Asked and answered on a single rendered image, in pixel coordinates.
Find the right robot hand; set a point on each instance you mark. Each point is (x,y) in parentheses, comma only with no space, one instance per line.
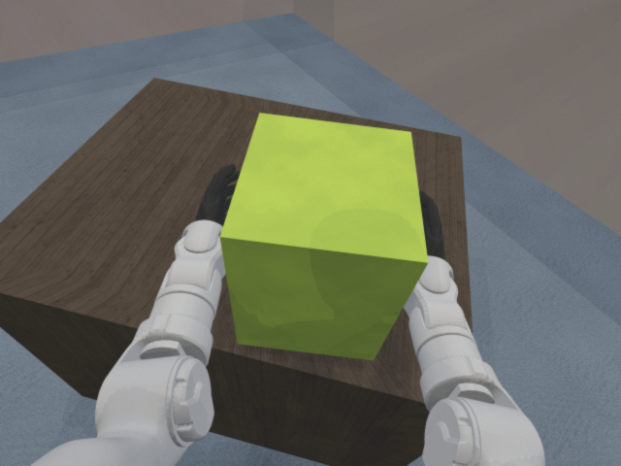
(432,226)

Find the robot left upper arm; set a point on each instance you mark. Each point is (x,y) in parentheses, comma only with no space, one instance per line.
(149,412)

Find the right robot forearm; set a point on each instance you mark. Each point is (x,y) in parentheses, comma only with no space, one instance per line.
(444,345)

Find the robot right upper arm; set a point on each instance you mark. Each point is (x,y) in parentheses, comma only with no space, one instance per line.
(465,432)

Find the carton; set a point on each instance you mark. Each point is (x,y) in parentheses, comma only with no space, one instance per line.
(323,242)

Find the left robot hand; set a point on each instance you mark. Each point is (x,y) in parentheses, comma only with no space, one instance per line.
(214,204)

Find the left robot forearm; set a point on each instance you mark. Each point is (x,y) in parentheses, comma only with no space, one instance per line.
(180,322)

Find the pedestal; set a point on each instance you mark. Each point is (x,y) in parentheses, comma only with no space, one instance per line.
(83,257)

